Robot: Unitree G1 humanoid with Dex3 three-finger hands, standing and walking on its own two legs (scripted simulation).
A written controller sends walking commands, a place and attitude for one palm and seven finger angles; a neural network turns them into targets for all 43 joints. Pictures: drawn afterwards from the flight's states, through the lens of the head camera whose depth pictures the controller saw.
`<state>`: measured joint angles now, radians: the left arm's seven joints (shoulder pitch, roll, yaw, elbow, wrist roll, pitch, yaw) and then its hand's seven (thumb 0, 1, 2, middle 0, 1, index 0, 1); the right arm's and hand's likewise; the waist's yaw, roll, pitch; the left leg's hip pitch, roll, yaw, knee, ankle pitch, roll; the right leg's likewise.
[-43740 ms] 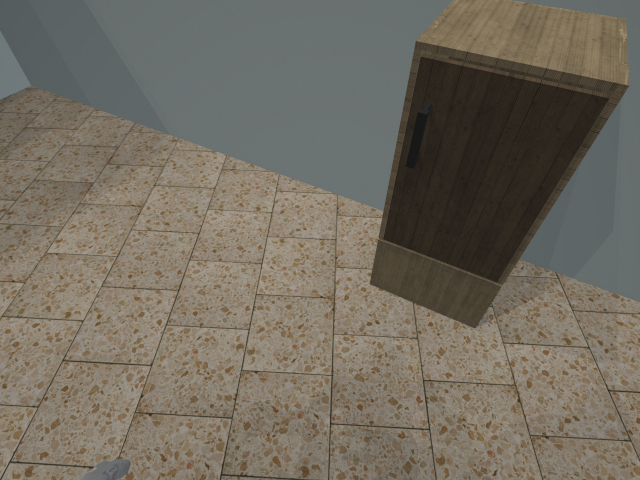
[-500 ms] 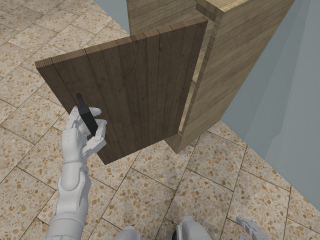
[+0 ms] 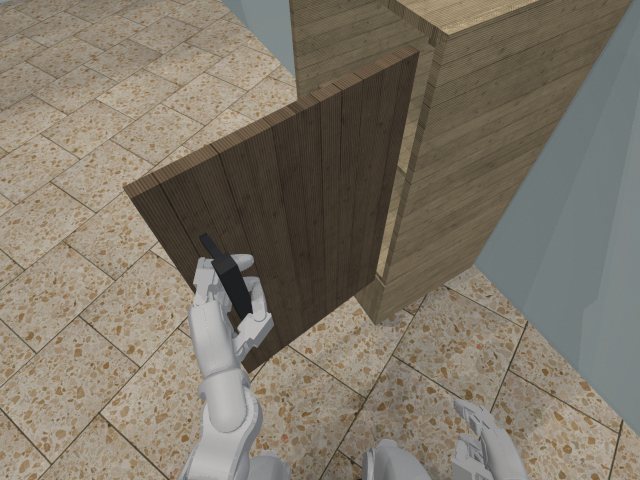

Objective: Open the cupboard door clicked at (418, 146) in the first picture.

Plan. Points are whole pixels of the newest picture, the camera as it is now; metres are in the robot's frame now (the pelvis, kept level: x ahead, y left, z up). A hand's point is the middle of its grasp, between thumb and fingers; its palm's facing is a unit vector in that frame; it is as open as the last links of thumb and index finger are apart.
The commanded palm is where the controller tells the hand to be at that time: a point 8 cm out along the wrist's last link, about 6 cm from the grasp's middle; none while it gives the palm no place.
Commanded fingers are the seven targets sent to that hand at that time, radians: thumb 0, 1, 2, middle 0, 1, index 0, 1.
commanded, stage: open thumb and fingers to let go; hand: left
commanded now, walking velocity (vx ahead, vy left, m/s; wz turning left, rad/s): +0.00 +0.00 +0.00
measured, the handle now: (229, 282) +0.35 +0.13 +0.03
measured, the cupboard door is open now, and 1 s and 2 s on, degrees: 97 98 98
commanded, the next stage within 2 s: slide the hand sideways off the handle in 0.74 s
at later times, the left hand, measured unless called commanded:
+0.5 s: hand (253, 318) +0.30 +0.10 +0.03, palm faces +0.31 -0.95 -0.01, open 13.4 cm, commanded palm +0.26 +0.14 +0.03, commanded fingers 0.00 -0.50 0.30 -0.23 -0.80 -0.23 -0.80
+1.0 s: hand (245, 341) +0.28 +0.10 +0.02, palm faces -0.12 -0.98 -0.17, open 16.1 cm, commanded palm +0.26 +0.14 +0.03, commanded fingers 0.00 -0.50 0.30 -0.15 -0.30 -0.15 -0.30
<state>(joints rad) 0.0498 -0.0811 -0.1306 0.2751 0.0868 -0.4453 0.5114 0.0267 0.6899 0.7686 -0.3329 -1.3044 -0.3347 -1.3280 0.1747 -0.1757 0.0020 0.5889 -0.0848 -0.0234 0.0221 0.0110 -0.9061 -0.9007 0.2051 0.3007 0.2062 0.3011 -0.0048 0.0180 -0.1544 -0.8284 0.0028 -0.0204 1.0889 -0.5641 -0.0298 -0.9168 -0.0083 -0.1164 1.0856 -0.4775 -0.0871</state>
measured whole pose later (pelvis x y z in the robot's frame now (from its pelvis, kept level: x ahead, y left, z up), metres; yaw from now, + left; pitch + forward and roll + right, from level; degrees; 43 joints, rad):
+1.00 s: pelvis -0.03 +0.04 -0.01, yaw +0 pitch +15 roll -1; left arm -0.05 0.10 -0.19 0.36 0.08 -0.46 0.14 -0.02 -0.50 0.30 -0.24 -0.43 -0.16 -0.44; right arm 0.22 -0.21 0.01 0.58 -0.05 -0.05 0.01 0.01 -0.91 -0.90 0.21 0.30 0.21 0.30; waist 0.00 0.03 -0.14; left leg -0.87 -0.03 0.00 1.15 -0.55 0.03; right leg -0.94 -0.04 -0.10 1.11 -0.44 -0.04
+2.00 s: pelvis -0.01 +0.03 -0.02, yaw -1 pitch +17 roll -1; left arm 0.46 0.20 0.02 -0.12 -0.18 -0.38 -0.21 -0.02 -0.50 0.30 -0.15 -0.30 -0.15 -0.30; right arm 0.23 -0.24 0.01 0.43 0.00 -0.09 -0.03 0.01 -0.90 -0.90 0.21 0.30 0.21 0.30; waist 0.01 0.03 -0.17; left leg -0.91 -0.01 -0.02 1.24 -0.63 0.01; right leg -0.98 -0.02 -0.11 1.19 -0.51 -0.05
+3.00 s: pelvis +0.02 +0.05 +0.06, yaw +0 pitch +2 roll -2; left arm 0.56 0.32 0.17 -0.38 -0.03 -0.02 0.13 -0.01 0.01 0.52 -0.18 -0.30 -0.17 -0.30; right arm 0.27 -0.22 0.07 0.55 0.01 -0.13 -0.11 0.02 -0.90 -0.90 0.21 0.30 0.21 0.30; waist 0.05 0.07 -0.06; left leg -0.28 -0.02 -0.01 0.68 -0.43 0.04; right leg -0.34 -0.01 -0.09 0.64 -0.33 -0.01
